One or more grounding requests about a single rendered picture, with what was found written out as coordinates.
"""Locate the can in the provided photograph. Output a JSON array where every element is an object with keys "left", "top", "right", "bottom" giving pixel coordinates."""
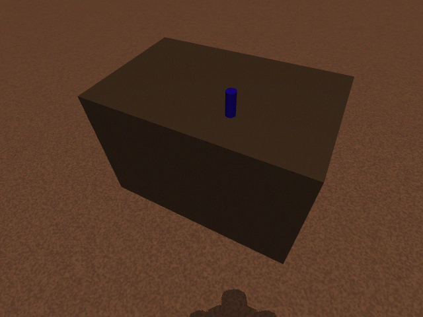
[{"left": 225, "top": 88, "right": 237, "bottom": 118}]

